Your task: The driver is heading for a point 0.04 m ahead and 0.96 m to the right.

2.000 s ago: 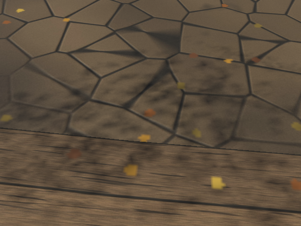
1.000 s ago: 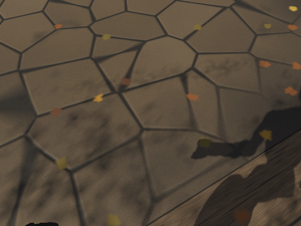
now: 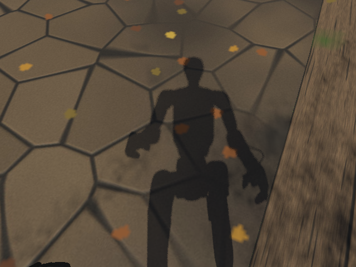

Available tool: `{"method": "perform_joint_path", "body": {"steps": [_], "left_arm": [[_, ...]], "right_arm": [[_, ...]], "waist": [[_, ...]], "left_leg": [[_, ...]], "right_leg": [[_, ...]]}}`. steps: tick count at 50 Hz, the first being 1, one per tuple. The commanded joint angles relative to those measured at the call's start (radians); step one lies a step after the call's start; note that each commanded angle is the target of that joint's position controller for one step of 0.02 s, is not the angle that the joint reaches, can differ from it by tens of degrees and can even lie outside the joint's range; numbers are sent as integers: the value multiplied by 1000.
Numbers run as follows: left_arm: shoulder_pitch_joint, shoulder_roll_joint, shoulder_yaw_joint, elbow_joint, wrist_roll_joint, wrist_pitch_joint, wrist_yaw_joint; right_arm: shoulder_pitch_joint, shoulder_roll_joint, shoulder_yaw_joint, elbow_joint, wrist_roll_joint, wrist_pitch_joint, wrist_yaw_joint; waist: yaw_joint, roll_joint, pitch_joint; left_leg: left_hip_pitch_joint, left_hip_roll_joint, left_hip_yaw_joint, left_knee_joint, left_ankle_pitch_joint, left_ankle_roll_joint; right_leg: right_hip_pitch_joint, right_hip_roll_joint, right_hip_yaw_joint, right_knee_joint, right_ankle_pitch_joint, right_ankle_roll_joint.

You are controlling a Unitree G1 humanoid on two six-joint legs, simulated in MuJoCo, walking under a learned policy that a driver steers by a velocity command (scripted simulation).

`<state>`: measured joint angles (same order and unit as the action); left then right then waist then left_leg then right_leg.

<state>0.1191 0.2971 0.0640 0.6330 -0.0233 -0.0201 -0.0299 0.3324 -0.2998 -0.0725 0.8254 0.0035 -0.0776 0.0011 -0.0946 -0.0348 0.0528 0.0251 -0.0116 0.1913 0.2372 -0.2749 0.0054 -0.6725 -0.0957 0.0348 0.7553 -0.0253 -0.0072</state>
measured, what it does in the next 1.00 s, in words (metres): walks ahead, turning right: right foot, then left foot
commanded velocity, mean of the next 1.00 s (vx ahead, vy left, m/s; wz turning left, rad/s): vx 0.41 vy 0.00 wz -0.32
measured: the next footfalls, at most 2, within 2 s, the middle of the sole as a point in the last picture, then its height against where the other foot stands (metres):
right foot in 0.14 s outside the picture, level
left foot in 0.66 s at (161, 232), level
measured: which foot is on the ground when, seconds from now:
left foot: down 0.00-0.12, up 0.14-0.64, down 0.66-1.00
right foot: up 0.00-0.12, down 0.14-0.66, up 0.68-1.00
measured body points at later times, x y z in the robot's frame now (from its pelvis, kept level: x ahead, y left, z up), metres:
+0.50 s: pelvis +0.29 -0.06 +0.00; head +0.31 -0.07 +0.45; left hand +0.38 +0.22 -0.11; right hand +0.44 -0.33 -0.09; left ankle +0.51 +0.09 -0.68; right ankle +0.21 -0.13 -0.74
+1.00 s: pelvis +0.51 -0.04 +0.00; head +0.55 -0.06 +0.45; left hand +0.73 +0.18 -0.10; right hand +0.53 -0.34 -0.11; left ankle +0.55 +0.05 -0.74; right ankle +0.54 -0.20 -0.69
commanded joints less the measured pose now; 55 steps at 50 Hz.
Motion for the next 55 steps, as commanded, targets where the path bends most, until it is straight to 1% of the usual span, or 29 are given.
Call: {"method": "perform_joint_path", "body": {"steps": [1,4,5,6,7,8,9,10,11,12,13,16,19,22,26,30,31,32,33,34,35,36,38,39,41,43,45,49,55], "left_arm": [[-113,33,1,-102,-3,-16,-21],[-76,80,25,-113,4,-9,-29],[8,108,42,-96,7,-6,-27],[173,152,71,-50,4,-2,-16],[334,223,97,-10,1,9,6],[284,319,99,-22,-6,-6,9],[312,211,71,-31,0,-19,5],[268,177,57,-18,8,-33,2],[204,152,48,-16,7,-40,2],[144,118,35,-20,12,-42,3],[112,97,26,-26,26,-46,6],[106,107,26,-1,22,-64,11],[137,123,28,36,23,-68,24],[177,133,27,69,18,-65,31],[254,149,31,125,8,-57,31],[276,163,39,160,4,-36,40],[258,169,39,161,7,-30,43],[237,163,34,158,13,-23,45],[239,122,17,134,29,-23,49],[410,14,-14,141,23,-37,43],[405,107,5,176,8,-42,42],[303,170,28,143,-16,-38,45],[200,144,29,118,-3,-19,57],[221,125,33,122,-2,1,61],[262,77,29,125,-4,38,67],[229,60,26,93,4,54,72],[198,58,25,70,10,56,64],[92,70,30,30,6,58,37],[-23,77,36,-14,4,47,9]], "right_arm": [[-29,-179,-41,-52,14,-1,-5],[-31,-221,-53,-48,30,20,-12],[-28,-230,-55,-46,34,27,-15],[-35,-214,-46,-47,36,32,-19],[-12,-154,-19,-61,4,25,-20],[88,-25,28,-116,-19,-1,-1],[-23,-131,6,-103,23,-30,10],[-116,-164,-3,-136,53,-44,14],[-131,-147,2,-133,40,-50,8],[-128,-145,-1,-120,16,-47,4],[-97,-145,-4,-109,11,-36,7],[-70,-104,2,-94,1,-5,8],[-164,-76,11,-121,-6,2,6],[-264,-51,22,-141,0,-8,17],[-367,-54,26,-173,10,-18,37],[-353,-83,17,-186,4,-26,54],[-294,-102,7,-174,-5,-29,50],[-165,-136,-12,-140,-15,-34,42],[-23,-196,-25,-119,-36,-38,34],[41,-263,-40,-106,-50,-30,31],[70,-171,-20,-111,-27,-19,34],[-13,-136,-6,-128,-18,-12,27],[-123,-85,7,-123,-19,-3,16],[-153,-71,11,-120,-26,-5,14],[-203,-74,7,-113,-31,-6,14],[-229,-108,-6,-105,-28,-3,5],[-245,-126,-14,-98,-20,10,-11],[-237,-160,-27,-75,-4,26,-15],[-167,-200,-49,-35,17,42,1]], "waist": [[9,92,34],[66,128,-17],[120,132,-72],[213,106,-154],[269,-15,-250],[130,-239,-370],[219,-93,-412],[220,-70,-255],[175,-3,-180],[138,2,-127],[103,-25,-114],[74,-7,-86],[99,-2,-34],[142,-10,-9],[181,-10,29],[149,-33,10],[109,-48,-22],[35,-38,-112],[-14,19,-270],[33,295,-449],[-11,247,-543],[-7,182,-381],[45,100,-184],[83,123,-155],[120,151,-129],[126,157,-117],[122,149,-137],[83,137,-104],[46,116,-36]], "left_leg": [[0,278,-65,-73,407,135],[71,290,-12,85,819,107],[57,283,3,220,948,99],[-40,255,28,419,933,72],[-300,212,27,724,542,34],[-697,18,-85,1052,-316,-16],[-785,36,-256,1130,-295,-6],[-841,75,-248,1107,-202,11],[-800,121,-247,1028,-116,16],[-743,149,-245,957,-66,6],[-674,168,-254,928,-27,0],[-629,170,-234,842,38,-39],[-682,164,-228,669,206,-64],[-639,127,-205,458,387,-57],[-657,96,-208,325,412,-26],[-628,68,-207,265,255,34],[-533,35,-185,249,221,51],[-339,11,-156,221,305,76],[-30,145,-264,299,595,128],[374,438,-665,293,750,316],[381,458,-792,223,728,335],[261,430,-616,210,728,290],[2,341,-408,162,779,235],[-101,313,-344,122,748,216],[-220,298,-269,60,716,225],[-241,316,-223,20,707,244],[-225,314,-169,1,637,239],[-215,328,-151,-92,138,220],[-45,375,-146,-76,-18,185]], "right_leg": [[24,14,-48,-96,19,-25],[145,90,-116,-132,-127,-82],[274,129,-134,-151,-159,-110],[522,164,-130,-219,-93,-150],[839,30,85,-226,-94,-205],[1103,-231,661,-334,-297,-396],[1086,-256,734,-448,-382,-382],[966,-223,573,-462,-286,-333],[824,-180,454,-463,-179,-298],[703,-142,360,-478,-68,-276],[621,-118,308,-505,0,-269],[514,-99,215,-572,104,-281],[501,-66,131,-600,139,-258],[503,-35,71,-606,80,-217],[606,-90,97,-578,28,-212],[743,-144,134,-472,207,-177],[745,-121,132,-389,390,-158],[714,-64,103,-227,530,-125],[547,3,78,15,347,-79],[161,178,28,439,-375,14],[110,197,176,587,-619,30],[39,145,173,620,-588,35],[39,68,96,512,-489,53],[110,39,84,461,-450,55],[193,38,44,386,-413,68],[182,22,29,296,-357,77],[200,5,18,200,-246,72],[206,-14,-12,59,-154,32],[143,-5,-61,-82,-282,-17]]}}
Over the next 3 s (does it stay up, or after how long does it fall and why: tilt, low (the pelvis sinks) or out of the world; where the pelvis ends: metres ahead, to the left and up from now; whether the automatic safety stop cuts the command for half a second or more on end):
stays up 1.01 -0.59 0.00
